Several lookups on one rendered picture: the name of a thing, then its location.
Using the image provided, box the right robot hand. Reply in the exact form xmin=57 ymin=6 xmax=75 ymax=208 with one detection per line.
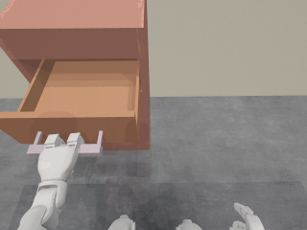
xmin=229 ymin=202 xmax=265 ymax=230

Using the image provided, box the handle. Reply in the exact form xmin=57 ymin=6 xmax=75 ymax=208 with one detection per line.
xmin=27 ymin=130 xmax=104 ymax=157

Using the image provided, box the cabinet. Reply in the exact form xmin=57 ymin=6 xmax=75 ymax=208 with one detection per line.
xmin=0 ymin=0 xmax=150 ymax=150

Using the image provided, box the left robot hand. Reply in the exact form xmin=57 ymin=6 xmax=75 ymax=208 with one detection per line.
xmin=37 ymin=132 xmax=85 ymax=182

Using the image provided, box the robot shin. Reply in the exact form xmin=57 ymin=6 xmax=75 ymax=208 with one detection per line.
xmin=119 ymin=215 xmax=129 ymax=219
xmin=182 ymin=219 xmax=192 ymax=223

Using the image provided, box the drawer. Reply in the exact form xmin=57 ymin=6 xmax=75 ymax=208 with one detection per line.
xmin=0 ymin=58 xmax=141 ymax=144

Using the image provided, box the right robot shin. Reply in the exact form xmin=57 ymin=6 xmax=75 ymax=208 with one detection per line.
xmin=182 ymin=219 xmax=192 ymax=223

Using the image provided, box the left robot forearm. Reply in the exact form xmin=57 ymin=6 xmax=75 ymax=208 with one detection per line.
xmin=17 ymin=179 xmax=68 ymax=230

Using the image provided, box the left robot shin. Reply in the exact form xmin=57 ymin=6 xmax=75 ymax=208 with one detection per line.
xmin=119 ymin=215 xmax=129 ymax=219

